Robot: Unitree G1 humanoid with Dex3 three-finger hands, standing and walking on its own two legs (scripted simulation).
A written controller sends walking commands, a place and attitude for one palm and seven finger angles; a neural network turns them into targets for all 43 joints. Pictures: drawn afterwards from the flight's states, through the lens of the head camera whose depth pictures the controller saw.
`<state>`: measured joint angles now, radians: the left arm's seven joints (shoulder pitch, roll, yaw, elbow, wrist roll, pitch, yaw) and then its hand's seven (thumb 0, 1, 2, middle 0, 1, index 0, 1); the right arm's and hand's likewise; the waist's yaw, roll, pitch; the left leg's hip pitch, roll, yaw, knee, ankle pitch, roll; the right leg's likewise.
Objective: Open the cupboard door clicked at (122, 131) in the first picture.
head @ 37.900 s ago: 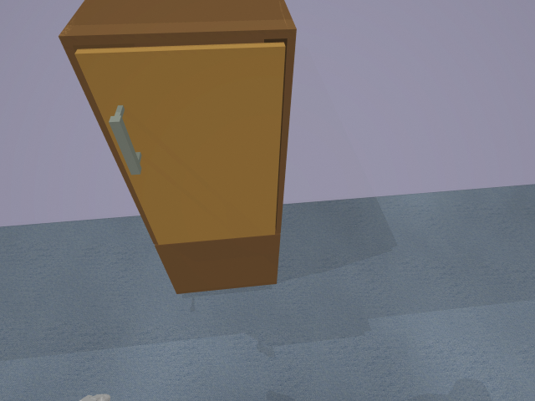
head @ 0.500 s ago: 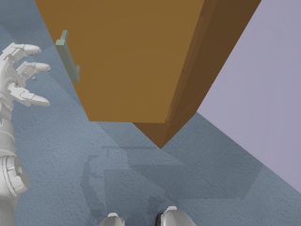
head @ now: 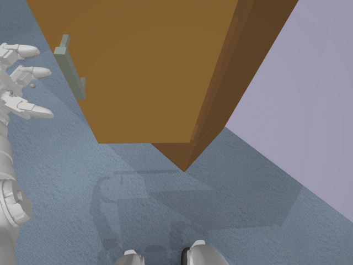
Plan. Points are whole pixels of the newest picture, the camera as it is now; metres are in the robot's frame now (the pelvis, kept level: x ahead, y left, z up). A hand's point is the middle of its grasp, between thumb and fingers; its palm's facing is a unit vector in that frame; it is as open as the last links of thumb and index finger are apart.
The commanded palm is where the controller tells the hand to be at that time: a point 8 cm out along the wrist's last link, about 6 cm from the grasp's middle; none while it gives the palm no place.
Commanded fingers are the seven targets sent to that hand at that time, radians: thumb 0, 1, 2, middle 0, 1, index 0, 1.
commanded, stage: move the hooked fingers beside the handle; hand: left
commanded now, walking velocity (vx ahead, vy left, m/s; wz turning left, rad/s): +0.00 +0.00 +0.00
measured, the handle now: (73, 69) +0.52 +0.20 +0.09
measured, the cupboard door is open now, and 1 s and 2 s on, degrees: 45 45 45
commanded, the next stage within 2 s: slide the fingers in behind the handle in 0.54 s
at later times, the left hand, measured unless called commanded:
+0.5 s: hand (34, 89) +0.46 +0.26 +0.10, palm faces +0.00 -1.00 -0.01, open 14.0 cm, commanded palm +0.44 +0.30 +0.09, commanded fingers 0.00 -0.50 0.30 -0.30 -1.20 -0.30 -1.20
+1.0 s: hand (46, 88) +0.47 +0.24 +0.09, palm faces -0.02 -1.00 +0.01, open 14.0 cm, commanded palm +0.44 +0.29 +0.09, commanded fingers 0.00 -0.50 0.30 -0.30 -1.20 -0.30 -1.20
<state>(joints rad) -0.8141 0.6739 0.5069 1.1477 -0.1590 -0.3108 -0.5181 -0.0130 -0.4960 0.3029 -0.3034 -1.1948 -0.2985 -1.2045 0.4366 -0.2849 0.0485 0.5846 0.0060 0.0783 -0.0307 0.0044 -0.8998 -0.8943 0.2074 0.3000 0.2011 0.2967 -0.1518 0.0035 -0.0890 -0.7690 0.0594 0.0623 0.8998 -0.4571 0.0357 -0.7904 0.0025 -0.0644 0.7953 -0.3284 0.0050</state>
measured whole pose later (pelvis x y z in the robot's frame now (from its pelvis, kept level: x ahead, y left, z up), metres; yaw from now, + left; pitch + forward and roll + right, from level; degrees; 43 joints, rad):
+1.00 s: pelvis -0.01 -0.01 +0.00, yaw +0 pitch +18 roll -3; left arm -0.82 0.64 0.47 1.14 -0.16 -0.32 -0.48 -0.01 -0.50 0.30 -0.30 -1.19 -0.30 -1.20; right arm 0.42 -0.29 0.05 0.58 0.01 0.07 -0.04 0.00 -0.90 -0.89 0.21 0.30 0.20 0.30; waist -0.15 0.00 -0.09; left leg -0.78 0.06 0.05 0.91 -0.45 0.02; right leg -0.80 0.01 -0.07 0.81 -0.33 -0.01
